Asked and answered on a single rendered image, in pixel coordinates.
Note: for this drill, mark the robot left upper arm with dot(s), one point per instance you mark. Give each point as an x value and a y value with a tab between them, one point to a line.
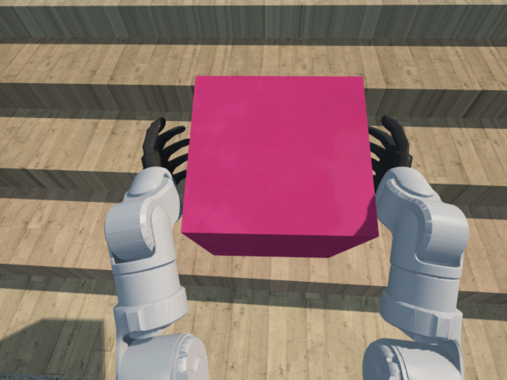
179	356

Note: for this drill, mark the robot left hand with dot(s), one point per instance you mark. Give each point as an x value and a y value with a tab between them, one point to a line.
155	156

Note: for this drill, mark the robot right hand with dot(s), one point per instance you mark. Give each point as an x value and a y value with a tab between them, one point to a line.
397	147

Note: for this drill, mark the carton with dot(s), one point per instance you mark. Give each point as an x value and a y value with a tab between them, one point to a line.
279	166

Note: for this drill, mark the right robot forearm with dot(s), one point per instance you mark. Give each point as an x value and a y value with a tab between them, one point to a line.
429	239

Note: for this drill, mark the robot right upper arm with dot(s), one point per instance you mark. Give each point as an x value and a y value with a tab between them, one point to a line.
391	359

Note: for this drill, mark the left robot forearm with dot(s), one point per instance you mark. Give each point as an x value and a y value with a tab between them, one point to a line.
139	235

